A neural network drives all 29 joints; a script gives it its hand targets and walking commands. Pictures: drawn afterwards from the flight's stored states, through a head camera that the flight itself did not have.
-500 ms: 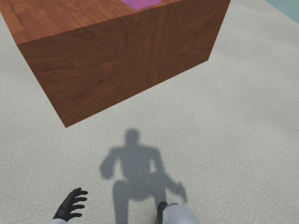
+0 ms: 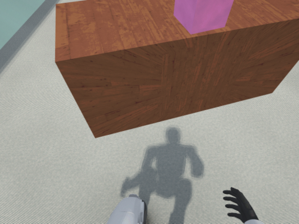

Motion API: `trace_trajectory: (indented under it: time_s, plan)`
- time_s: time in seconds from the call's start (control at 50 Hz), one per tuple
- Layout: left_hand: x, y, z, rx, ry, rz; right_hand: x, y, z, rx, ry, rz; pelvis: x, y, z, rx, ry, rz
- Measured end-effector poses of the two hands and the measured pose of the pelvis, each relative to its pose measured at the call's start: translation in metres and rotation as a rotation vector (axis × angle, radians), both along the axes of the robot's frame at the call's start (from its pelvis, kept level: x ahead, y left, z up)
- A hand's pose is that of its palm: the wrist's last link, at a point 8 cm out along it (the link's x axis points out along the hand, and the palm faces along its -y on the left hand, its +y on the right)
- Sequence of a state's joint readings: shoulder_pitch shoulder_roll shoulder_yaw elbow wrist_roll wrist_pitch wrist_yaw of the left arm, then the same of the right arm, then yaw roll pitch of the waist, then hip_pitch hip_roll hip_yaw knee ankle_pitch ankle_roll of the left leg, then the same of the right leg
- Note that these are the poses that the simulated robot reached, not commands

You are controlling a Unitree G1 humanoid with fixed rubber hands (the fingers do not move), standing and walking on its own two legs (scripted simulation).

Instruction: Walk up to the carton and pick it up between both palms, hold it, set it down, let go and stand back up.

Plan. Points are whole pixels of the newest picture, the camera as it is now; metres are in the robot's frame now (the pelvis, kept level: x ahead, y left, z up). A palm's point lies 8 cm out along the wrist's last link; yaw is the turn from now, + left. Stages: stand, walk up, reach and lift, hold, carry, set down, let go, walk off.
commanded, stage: walk up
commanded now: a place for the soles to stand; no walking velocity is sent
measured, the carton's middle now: out of the picture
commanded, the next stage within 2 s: none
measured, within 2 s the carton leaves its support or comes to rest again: neither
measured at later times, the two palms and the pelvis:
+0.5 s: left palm (97, 169) +0.27 +0.22 -0.12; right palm (277, 183) +0.25 -0.30 -0.05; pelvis +0.20 -0.03 +0.01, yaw +11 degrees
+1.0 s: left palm (142, 148) +0.35 +0.08 -0.11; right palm (277, 102) +0.56 -0.41 -0.08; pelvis +0.37 -0.19 +0.00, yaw +17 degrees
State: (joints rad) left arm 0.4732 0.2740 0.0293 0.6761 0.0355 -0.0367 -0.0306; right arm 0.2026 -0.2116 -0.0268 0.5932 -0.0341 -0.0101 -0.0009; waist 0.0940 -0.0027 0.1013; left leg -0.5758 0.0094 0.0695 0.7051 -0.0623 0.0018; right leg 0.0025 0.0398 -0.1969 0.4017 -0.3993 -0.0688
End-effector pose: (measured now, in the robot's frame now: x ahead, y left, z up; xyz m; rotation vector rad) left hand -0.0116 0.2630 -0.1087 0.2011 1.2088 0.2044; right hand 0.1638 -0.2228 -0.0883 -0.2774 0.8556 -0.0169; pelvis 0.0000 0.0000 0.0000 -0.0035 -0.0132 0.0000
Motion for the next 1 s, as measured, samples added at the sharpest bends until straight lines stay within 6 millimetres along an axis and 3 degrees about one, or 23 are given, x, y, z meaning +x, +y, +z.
trace_trajectory:
  time_s: [0.08,0.12,0.18,0.26,0.32,0.36,0.42,0.5,0.58,0.68,0.76,0.84,0.94,1.0]
  plan:
    - [0.024,-0.003,-0.028,-0.032,0.050,0.032,0.049,0.010,-0.011,-0.054,0.017,0.054,0.043,0.002,-0.017,0.001,0.015,0.023]
    - [0.041,-0.006,-0.039,-0.050,0.079,0.015,0.064,0.008,-0.013,-0.089,0.016,0.055,0.060,0.004,-0.022,0.025,-0.002,0.047]
    - [0.084,-0.006,-0.037,-0.072,0.054,-0.019,0.059,-0.012,-0.007,-0.148,0.054,-0.014,0.084,0.009,-0.016,-0.023,-0.043,0.091]
    - [0.164,0.008,-0.015,-0.065,-0.107,-0.042,0.038,-0.040,0.021,-0.216,0.137,-0.124,0.121,0.006,0.005,-0.056,-0.072,0.117]
    - [0.219,0.012,-0.005,-0.063,-0.235,-0.043,0.035,-0.054,0.036,-0.249,0.181,-0.135,0.141,-0.003,0.012,-0.059,-0.074,0.149]
    - [0.246,0.007,-0.004,-0.076,-0.283,-0.031,0.040,-0.061,0.042,-0.262,0.205,-0.121,0.153,-0.010,0.014,-0.049,-0.067,0.167]
    - [0.267,-0.013,-0.009,-0.112,-0.280,-0.015,0.057,-0.070,0.045,-0.267,0.224,-0.092,0.171,-0.020,0.014,-0.025,-0.045,0.173]
    - [0.279,-0.045,-0.016,-0.134,-0.194,-0.016,0.088,-0.081,0.035,-0.251,0.228,-0.052,0.197,-0.033,0.012,0.006,-0.012,0.184]
    - [0.300,-0.062,-0.011,-0.087,-0.147,-0.011,0.112,-0.097,0.017,-0.228,0.265,-0.029,0.227,-0.052,0.008,0.024,-0.001,0.212]
    - [0.357,-0.074,0.002,0.008,-0.195,0.004,0.152,-0.136,-0.009,-0.206,0.305,-0.024,0.271,-0.089,-0.003,0.027,-0.004,0.224]
    - [0.403,-0.095,0.003,0.073,-0.271,0.020,0.208,-0.177,-0.034,-0.194,0.287,-0.002,0.307,-0.126,-0.021,-0.004,-0.022,0.229]
    - [0.403,-0.124,0.008,0.069,-0.289,0.123,0.273,-0.191,-0.026,-0.178,0.221,0.048,0.335,-0.153,-0.015,0.032,-0.045,0.270]
    - [0.375,-0.160,0.008,0.040,-0.216,0.231,0.361,-0.192,0.004,-0.154,0.074,0.138,0.363,-0.177,0.000,0.049,-0.059,0.291]
    - [0.357,-0.183,-0.001,0.013,-0.134,0.263,0.400,-0.190,0.012,-0.140,0.014,0.187,0.373,-0.188,0.001,0.042,-0.061,0.298]
